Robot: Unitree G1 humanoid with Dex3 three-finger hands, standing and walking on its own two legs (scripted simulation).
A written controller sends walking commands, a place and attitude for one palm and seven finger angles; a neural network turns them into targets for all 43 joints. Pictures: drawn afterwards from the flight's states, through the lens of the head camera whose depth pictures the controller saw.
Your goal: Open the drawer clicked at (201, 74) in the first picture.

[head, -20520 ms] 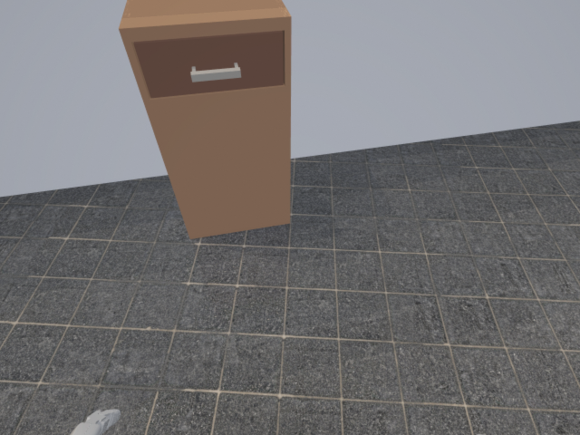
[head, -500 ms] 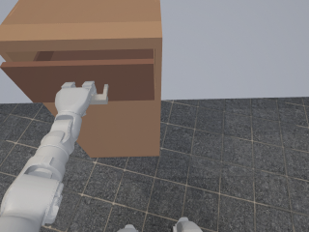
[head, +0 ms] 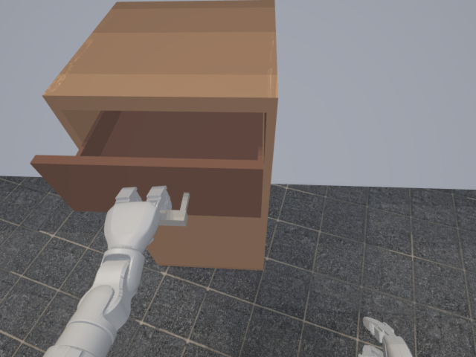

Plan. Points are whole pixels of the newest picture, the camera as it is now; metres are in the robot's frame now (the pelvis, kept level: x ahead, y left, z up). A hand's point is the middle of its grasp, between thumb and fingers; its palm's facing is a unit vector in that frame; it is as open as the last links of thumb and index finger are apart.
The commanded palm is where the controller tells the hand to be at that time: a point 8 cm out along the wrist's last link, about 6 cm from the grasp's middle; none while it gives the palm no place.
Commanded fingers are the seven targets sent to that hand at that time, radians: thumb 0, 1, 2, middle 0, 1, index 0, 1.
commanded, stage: pull the drawer open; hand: left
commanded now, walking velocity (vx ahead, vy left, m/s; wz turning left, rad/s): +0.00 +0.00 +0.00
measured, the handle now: (151, 207) +0.37 +0.19 +0.02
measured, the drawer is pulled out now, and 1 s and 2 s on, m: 0.14 0.30 0.30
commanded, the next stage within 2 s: open the thumb to release the handle in 1.22 s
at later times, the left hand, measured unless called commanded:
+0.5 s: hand (127, 304) +0.20 +0.20 +0.00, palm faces -0.02 -0.10 -0.99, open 5.5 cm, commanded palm +0.17 +0.20 +0.05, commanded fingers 0.00 0.90 0.90 -0.40 -1.35 -0.40 -1.35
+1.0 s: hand (115, 342) +0.15 +0.20 +0.00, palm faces +0.00 -0.09 -1.00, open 5.7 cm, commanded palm +0.11 +0.20 +0.05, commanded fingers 0.00 0.90 0.90 -0.40 -1.35 -0.40 -1.35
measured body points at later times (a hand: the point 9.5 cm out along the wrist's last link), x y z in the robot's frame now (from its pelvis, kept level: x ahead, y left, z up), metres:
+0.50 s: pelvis +0.00 -0.02 +0.00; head +0.03 -0.05 +0.45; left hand +0.20 +0.20 +0.05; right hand +0.21 -0.23 -0.10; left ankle -0.04 +0.09 -0.71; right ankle +0.00 -0.12 -0.71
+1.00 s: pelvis -0.02 -0.03 -0.02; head +0.02 -0.06 +0.43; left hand +0.15 +0.20 +0.06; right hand +0.18 -0.26 -0.12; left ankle -0.04 +0.09 -0.71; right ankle +0.00 -0.12 -0.71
